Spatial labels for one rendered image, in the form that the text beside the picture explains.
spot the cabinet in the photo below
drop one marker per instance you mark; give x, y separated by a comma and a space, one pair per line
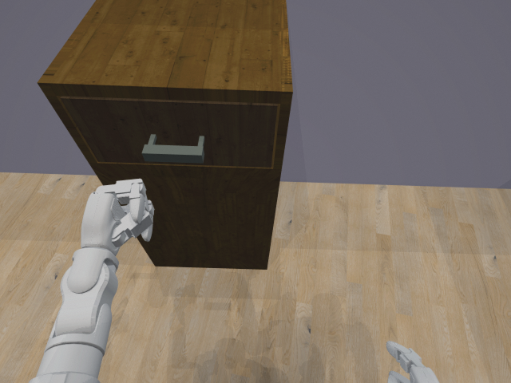
187, 50

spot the drawer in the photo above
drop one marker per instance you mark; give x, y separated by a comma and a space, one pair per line
117, 129

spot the robot left forearm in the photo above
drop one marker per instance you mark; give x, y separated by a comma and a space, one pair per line
78, 340

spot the left robot hand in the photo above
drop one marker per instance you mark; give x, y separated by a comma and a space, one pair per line
103, 213

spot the handle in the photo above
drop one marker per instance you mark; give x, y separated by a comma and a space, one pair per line
173, 153

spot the right robot hand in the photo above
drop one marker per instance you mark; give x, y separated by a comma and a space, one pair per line
411, 363

